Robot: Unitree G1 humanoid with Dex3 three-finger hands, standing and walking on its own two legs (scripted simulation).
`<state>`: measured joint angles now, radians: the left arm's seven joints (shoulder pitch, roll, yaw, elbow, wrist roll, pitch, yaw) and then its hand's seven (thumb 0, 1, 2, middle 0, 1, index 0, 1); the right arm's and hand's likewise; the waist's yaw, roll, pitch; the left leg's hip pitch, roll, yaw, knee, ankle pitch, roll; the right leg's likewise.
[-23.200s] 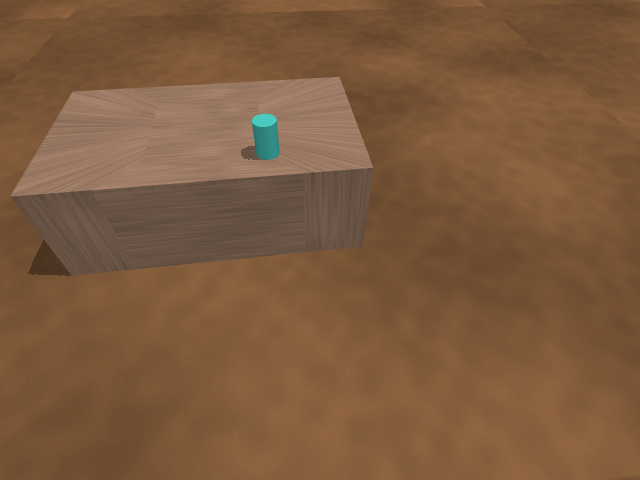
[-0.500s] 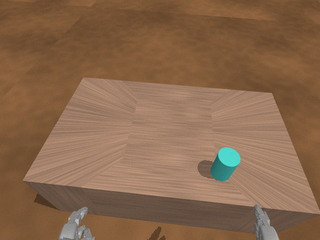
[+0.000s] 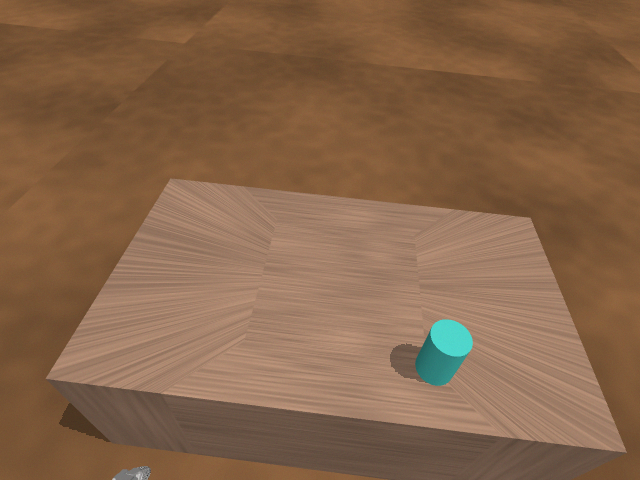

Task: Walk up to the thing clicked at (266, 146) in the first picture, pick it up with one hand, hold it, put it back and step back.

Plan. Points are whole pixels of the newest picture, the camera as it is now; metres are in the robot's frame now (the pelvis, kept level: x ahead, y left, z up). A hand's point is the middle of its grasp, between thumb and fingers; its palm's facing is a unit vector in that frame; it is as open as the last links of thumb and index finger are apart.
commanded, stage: home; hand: right
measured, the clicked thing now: (442, 353) +0.46 -0.25 -0.27
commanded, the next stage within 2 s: stand in 1.42 s
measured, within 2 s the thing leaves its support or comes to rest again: neither
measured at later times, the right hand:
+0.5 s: hand out of the picture +0.05 -0.26 -0.12, palm faces -0.02 +0.92 -0.38, open 17.2 cm
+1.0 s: hand out of the picture +0.04 -0.26 -0.13, palm faces -0.05 +0.93 -0.37, open 17.2 cm
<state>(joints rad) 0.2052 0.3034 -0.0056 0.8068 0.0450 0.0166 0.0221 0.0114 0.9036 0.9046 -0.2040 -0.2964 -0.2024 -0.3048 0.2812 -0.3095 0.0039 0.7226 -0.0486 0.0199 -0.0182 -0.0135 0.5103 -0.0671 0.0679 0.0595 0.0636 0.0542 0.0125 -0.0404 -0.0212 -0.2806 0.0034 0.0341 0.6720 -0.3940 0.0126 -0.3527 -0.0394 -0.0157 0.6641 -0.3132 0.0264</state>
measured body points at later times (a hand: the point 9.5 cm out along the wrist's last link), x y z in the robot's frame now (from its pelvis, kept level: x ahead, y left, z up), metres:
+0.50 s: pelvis -0.01 -0.01 +0.02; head -0.03 +0.01 +0.47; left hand +0.05 +0.28 -0.12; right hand +0.05 -0.30 -0.10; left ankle -0.02 +0.11 -0.72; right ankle +0.02 -0.14 -0.72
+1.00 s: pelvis -0.01 -0.01 +0.03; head -0.01 +0.00 +0.48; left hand +0.03 +0.28 -0.12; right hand +0.04 -0.31 -0.10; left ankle -0.02 +0.11 -0.72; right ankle +0.02 -0.14 -0.72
